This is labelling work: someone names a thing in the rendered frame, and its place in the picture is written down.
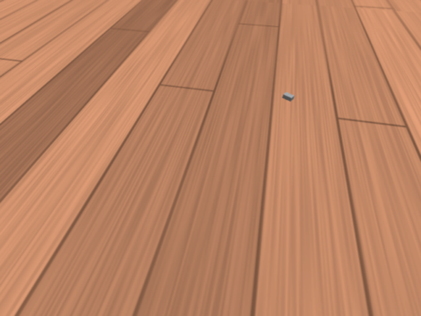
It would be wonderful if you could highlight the small box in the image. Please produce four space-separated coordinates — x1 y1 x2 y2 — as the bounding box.
283 92 294 101

